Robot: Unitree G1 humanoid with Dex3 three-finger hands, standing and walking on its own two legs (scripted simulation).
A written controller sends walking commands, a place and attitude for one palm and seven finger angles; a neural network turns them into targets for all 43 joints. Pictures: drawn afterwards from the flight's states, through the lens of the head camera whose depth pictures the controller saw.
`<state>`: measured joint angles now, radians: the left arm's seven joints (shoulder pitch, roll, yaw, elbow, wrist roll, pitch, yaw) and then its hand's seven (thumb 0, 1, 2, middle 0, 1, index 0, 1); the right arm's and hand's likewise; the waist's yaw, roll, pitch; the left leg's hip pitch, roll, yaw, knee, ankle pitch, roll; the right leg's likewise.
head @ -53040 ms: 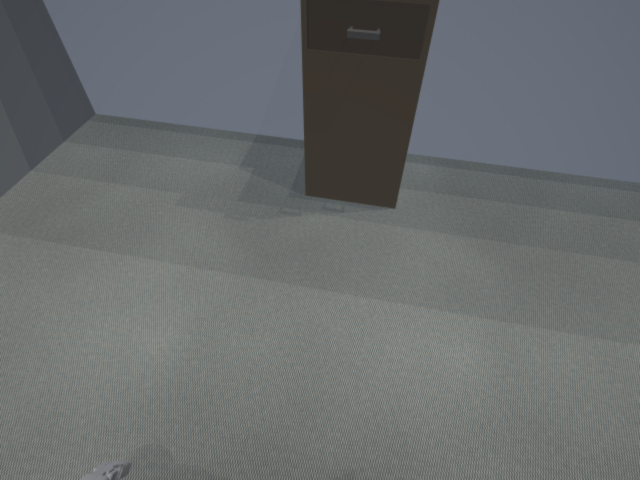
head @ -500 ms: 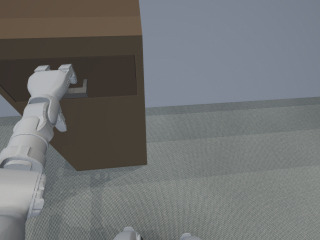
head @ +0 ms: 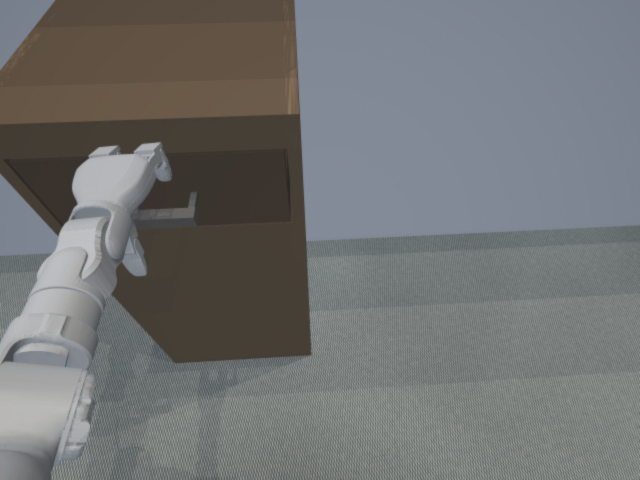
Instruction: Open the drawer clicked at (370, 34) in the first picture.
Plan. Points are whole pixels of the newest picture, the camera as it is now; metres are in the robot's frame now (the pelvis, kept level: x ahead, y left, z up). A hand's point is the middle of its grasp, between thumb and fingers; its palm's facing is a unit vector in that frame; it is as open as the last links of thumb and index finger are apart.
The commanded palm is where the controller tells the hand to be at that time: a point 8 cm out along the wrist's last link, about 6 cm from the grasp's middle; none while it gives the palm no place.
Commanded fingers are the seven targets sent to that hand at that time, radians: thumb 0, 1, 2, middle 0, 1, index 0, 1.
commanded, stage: re-aim the fingers above the handle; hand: left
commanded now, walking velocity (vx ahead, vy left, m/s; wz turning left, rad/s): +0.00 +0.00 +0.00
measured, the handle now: (163, 208) +0.50 +0.25 +0.02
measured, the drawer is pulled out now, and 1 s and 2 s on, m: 0.00 0.00 0.00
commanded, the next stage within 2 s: none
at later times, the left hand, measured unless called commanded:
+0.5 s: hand (135, 211) +0.45 +0.25 +0.07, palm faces -0.06 -0.04 -1.00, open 13.7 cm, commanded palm +0.44 +0.25 +0.13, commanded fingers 0.00 -0.50 0.30 -0.30 -1.20 -0.30 -1.20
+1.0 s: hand (141, 209) +0.45 +0.25 +0.07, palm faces -0.04 -0.04 -1.00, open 13.7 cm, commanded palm +0.43 +0.25 +0.13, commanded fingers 0.00 -0.50 0.30 -0.30 -1.20 -0.30 -1.20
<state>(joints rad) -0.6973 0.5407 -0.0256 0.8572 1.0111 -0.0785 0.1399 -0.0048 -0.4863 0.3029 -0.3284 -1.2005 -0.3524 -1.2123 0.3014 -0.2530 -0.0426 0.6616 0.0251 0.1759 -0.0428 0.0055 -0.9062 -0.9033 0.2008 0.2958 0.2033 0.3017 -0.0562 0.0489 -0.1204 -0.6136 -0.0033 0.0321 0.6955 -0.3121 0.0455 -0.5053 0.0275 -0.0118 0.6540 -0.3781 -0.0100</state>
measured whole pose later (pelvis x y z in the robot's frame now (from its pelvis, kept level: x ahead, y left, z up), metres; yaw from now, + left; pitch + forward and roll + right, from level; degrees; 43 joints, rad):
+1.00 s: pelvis +0.00 +0.00 +0.00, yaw +0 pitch +14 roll -1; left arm -0.72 0.54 -0.02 0.89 1.02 -0.08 0.16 0.00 -0.49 0.30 -0.33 -1.20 -0.34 -1.22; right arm 0.32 -0.25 -0.05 0.67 0.03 0.18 -0.05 0.01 -0.91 -0.90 0.20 0.30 0.20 0.30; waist -0.07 0.05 -0.12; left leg -0.63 0.00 0.03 0.70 -0.31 0.04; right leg -0.53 0.03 -0.02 0.67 -0.38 -0.02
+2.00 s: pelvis +0.00 -0.01 +0.00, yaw +0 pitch +14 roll -1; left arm -0.69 0.56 -0.01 0.86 1.02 -0.09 0.15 0.00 -0.49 0.30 -0.32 -1.20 -0.32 -1.20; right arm 0.32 -0.26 -0.05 0.68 0.03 0.18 -0.05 0.01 -0.91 -0.90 0.20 0.30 0.20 0.30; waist -0.06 0.05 -0.12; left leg -0.63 0.00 0.02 0.71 -0.31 0.04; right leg -0.52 0.03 -0.02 0.67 -0.38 -0.02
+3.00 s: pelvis -0.02 -0.01 -0.01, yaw +0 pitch +17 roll -2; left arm -0.79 0.52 -0.03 1.05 1.07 -0.06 0.29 0.00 -0.49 0.30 -0.33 -1.21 -0.35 -1.24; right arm 0.34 -0.25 -0.03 0.70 0.02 0.17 -0.06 0.01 -0.91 -0.90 0.20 0.30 0.20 0.30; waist -0.10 0.04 -0.15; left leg -0.77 0.01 0.01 0.79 -0.32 0.03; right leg -0.66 0.05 -0.03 0.75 -0.40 -0.03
